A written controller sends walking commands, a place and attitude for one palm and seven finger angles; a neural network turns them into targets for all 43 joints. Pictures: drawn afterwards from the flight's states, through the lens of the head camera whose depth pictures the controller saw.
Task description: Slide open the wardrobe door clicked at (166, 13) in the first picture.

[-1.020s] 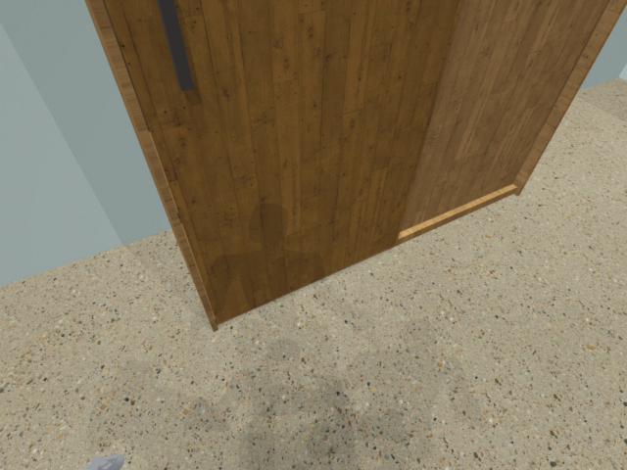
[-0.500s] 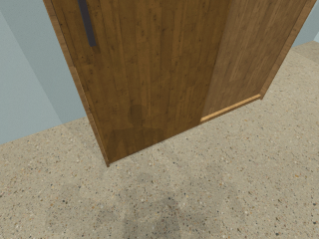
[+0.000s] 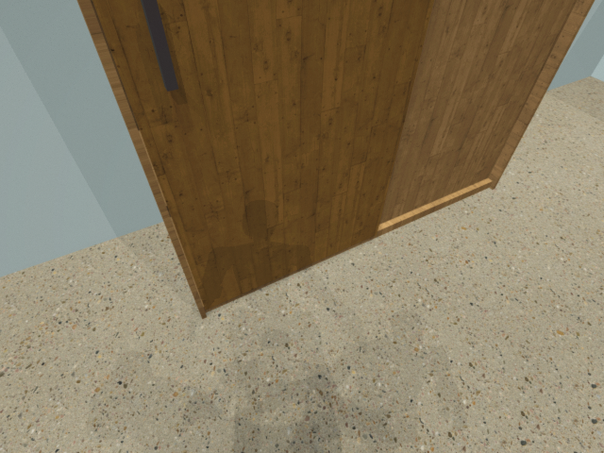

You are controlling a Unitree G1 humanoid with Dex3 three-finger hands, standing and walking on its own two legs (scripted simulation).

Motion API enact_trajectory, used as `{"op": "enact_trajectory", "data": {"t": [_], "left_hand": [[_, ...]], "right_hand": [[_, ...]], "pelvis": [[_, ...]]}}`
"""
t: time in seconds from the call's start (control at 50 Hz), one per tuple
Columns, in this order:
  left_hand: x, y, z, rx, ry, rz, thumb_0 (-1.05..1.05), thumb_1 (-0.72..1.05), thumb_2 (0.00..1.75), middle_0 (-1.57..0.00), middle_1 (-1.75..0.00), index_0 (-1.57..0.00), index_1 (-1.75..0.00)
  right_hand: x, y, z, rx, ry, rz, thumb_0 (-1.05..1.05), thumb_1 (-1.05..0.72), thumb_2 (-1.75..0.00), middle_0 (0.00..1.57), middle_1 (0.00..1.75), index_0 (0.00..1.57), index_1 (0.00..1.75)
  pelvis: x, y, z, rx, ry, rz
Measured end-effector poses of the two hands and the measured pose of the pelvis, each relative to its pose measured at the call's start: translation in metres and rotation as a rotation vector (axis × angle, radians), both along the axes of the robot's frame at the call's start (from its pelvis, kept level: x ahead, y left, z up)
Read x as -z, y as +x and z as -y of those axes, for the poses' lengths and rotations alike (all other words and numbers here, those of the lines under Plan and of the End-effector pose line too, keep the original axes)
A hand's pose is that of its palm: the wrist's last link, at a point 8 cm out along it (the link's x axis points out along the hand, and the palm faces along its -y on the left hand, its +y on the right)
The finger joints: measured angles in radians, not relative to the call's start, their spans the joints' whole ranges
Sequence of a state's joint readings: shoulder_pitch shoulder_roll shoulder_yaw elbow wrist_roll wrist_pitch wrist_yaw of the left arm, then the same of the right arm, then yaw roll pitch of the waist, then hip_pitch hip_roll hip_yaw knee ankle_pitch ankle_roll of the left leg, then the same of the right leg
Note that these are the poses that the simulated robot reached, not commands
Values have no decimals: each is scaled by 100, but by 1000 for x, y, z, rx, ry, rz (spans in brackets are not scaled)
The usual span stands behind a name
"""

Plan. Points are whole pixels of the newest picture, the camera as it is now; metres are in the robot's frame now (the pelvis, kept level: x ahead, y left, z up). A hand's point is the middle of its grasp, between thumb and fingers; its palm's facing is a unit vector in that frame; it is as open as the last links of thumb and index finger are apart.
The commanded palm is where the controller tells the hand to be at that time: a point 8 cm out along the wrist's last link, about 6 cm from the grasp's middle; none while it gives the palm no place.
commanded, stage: look at it before walking up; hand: left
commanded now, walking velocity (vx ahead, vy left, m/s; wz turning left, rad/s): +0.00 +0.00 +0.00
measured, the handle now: (156, 37) +0.73 +0.31 +0.22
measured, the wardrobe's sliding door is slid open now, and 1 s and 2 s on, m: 0.00 0.00 0.00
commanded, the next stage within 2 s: turn to face it in 0.42 s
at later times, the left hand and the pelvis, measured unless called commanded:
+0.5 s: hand out of the picture +0.08 +0.25 -0.15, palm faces -0.03 -0.94 -0.34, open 7.4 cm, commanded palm none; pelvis +0.01 +0.00 +0.00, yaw +0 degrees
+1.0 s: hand out of the picture +0.01 +0.26 -0.20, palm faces +0.19 -0.96 -0.22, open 7.4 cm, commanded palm none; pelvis -0.02 +0.04 -0.02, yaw +12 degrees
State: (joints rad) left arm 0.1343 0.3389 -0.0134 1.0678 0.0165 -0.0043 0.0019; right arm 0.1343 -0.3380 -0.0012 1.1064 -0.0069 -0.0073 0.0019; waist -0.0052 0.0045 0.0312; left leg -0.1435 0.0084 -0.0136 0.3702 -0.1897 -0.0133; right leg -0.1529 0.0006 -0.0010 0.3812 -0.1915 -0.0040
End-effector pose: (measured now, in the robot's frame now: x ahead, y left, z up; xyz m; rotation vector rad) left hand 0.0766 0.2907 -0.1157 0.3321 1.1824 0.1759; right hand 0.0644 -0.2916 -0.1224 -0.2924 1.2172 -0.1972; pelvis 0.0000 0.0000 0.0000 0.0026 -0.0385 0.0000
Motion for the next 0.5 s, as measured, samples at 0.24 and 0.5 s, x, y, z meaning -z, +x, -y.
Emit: {"op": "enact_trajectory", "data": {"t": [0.24,0.5], "left_hand": [[2,-1,0,-6,-4,-12,0,90,90,-20,-30,-21,-30],[1,-1,-3,-14,-2,-14,0,90,90,-20,-30,-21,-30]], "right_hand": [[-3,9,1,-6,-7,5,0,-91,-90,21,30,21,30],[-5,16,-1,-15,-11,12,0,-91,-90,21,30,21,30]], "pelvis": [[-1,4,0,0,-1,-2],[-1,7,-1,-3,-2,0]]}}
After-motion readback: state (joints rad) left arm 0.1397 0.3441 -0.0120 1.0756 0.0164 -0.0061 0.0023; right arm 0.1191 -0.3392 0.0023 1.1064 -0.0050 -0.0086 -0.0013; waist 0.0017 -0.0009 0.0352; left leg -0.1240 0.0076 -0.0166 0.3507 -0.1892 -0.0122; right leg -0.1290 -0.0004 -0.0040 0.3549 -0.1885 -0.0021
